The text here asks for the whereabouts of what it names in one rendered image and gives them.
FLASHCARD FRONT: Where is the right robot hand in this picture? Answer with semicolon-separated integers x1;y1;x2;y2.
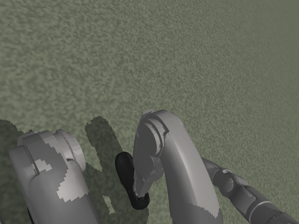
202;158;222;184

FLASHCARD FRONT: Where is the right robot arm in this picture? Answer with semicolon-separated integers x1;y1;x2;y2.
213;168;299;224

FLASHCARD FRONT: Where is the right robot foot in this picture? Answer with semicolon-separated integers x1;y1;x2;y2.
115;152;150;210

